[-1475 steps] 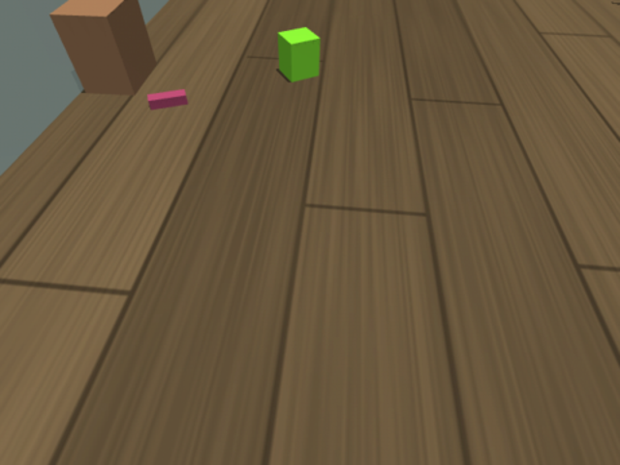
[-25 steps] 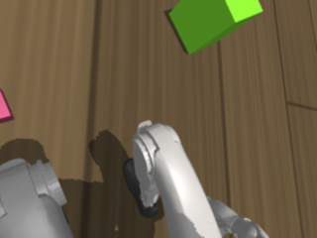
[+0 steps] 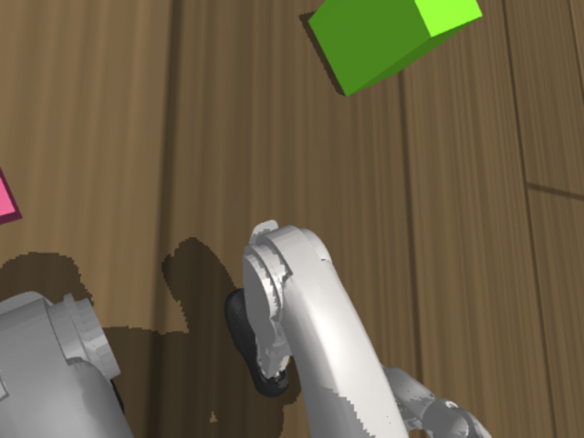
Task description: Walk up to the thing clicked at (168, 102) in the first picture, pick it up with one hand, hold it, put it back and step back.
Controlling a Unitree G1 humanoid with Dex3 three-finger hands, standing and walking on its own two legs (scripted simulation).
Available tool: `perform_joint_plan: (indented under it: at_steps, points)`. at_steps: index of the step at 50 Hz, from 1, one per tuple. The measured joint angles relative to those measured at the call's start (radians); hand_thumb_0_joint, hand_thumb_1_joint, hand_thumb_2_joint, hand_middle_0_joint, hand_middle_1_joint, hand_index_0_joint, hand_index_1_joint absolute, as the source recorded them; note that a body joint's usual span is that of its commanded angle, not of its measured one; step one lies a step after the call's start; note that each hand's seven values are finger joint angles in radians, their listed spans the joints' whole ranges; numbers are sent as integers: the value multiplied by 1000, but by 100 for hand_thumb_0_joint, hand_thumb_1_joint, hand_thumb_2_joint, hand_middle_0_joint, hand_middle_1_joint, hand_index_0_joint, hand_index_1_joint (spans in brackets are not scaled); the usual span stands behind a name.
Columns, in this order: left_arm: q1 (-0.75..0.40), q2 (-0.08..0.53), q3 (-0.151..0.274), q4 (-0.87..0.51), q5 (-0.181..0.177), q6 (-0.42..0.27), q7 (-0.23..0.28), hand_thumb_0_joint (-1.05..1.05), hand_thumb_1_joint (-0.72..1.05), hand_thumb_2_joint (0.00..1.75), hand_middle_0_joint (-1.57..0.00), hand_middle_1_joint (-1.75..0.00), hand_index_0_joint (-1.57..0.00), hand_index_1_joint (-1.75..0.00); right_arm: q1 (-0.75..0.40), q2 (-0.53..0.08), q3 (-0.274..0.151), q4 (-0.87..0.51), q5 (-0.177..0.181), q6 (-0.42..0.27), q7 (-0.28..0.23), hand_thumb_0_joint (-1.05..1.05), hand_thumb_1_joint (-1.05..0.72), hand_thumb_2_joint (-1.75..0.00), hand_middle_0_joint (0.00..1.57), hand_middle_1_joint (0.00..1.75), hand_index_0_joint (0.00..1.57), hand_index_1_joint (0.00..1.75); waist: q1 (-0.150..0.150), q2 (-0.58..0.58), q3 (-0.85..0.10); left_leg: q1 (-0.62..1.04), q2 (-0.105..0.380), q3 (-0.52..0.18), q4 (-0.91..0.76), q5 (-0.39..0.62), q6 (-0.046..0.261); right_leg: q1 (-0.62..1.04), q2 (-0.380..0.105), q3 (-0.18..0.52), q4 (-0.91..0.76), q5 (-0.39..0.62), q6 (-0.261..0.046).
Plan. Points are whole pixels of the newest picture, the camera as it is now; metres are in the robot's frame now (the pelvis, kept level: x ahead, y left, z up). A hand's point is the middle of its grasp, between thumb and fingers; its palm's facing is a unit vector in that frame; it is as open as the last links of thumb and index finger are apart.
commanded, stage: close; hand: left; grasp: from above
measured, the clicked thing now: out of the picture +0.43 +0.33 -0.27
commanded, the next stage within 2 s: settle in 0.28 s
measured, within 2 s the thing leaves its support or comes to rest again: leaves its support in 0.72 s
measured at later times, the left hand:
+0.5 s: hand out of the picture +0.42 +0.32 -0.25, palm faces -0.44 -0.16 -0.88, open 11.1 cm
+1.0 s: hand out of the picture +0.42 +0.33 -0.18, palm faces -0.41 -0.13 -0.91, open 10.9 cm
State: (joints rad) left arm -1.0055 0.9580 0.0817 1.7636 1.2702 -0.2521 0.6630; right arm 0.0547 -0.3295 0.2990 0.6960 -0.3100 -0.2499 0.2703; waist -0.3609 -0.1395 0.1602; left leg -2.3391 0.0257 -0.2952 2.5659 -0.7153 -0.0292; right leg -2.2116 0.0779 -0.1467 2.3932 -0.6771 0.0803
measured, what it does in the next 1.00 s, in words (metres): stands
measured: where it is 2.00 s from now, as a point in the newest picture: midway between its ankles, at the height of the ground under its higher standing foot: (194, 399)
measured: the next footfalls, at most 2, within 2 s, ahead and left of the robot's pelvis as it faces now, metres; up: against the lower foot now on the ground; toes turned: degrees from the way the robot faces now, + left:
none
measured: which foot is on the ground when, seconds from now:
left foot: down 0.00-1.00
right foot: down 0.00-1.00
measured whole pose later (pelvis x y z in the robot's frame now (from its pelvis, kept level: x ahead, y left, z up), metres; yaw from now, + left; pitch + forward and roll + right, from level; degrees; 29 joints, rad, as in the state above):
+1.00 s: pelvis +0.01 +0.00 +0.01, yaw +3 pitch +32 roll -12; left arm -0.90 0.75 0.06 1.44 1.23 -0.16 0.47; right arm 0.11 -0.30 0.13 0.74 -0.19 -0.15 0.26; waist -0.25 -0.03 -0.03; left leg -2.37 0.01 -0.23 2.49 -0.70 -0.02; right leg -2.25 0.04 -0.10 2.37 -0.70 0.06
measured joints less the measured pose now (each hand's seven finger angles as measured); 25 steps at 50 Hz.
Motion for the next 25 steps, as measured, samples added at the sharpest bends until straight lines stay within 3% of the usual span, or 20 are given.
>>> perform_joint_plan:
  at_steps: [25]
  points:
    - [5, 2, 5, -9, 0, 10, 0, 0, -19, 79, -47, -91, -51, -82, 2, 0, 9, -12, -6, 18, -16, 0, -91, -90, 20, 30, 20, 30, -4, -3, -4, 1, 0, -3, -5, 3, 3, 6, 0, -4, -10, 4, -4]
